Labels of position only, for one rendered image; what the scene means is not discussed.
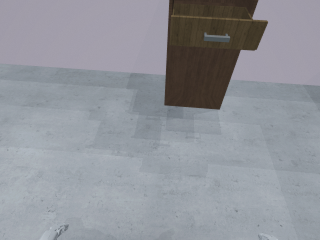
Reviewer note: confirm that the cabinet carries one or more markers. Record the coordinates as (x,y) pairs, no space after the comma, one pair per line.
(198,77)

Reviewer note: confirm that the handle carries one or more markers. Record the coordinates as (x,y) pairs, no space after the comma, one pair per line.
(216,38)

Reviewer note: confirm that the left robot hand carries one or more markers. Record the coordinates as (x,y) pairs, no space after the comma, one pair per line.
(55,231)

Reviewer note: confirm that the drawer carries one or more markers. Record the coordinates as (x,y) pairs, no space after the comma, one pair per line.
(189,22)

